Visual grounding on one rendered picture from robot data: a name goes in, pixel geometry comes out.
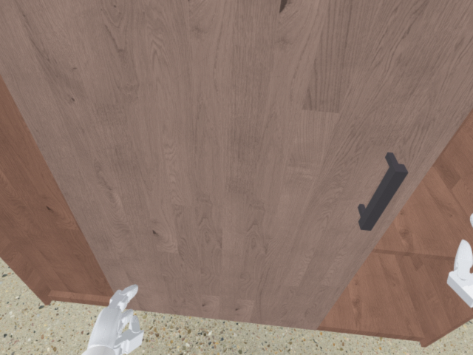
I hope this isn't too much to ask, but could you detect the robot right hand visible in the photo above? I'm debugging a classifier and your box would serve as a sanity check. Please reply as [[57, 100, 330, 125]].
[[447, 213, 473, 308]]

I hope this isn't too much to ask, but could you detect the robot left hand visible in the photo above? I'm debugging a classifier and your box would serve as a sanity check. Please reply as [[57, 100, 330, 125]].
[[87, 284, 144, 355]]

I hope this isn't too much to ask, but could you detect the handle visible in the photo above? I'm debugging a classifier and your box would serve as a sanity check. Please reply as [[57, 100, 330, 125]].
[[358, 152, 408, 231]]

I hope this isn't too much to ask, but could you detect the wardrobe door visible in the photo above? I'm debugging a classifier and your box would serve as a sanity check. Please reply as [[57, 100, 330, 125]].
[[0, 0, 473, 331], [0, 74, 114, 297]]

